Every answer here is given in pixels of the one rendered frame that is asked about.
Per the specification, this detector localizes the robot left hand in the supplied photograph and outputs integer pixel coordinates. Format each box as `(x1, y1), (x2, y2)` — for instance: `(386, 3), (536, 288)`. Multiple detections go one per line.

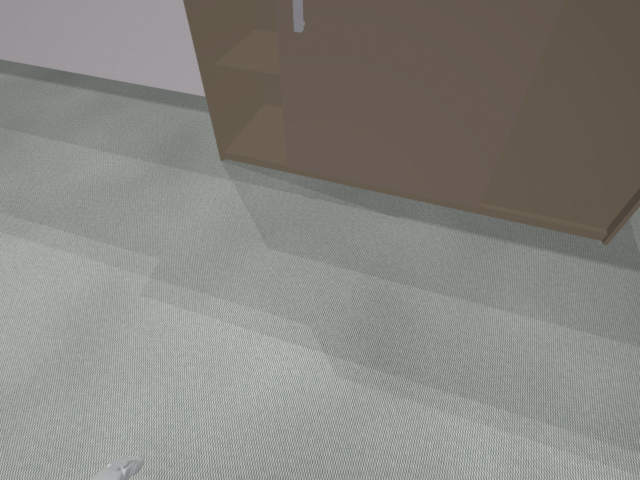
(91, 456), (144, 480)

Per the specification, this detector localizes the wardrobe door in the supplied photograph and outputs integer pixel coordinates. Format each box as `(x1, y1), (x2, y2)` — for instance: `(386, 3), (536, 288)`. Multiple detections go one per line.
(480, 0), (640, 229)
(274, 0), (565, 208)

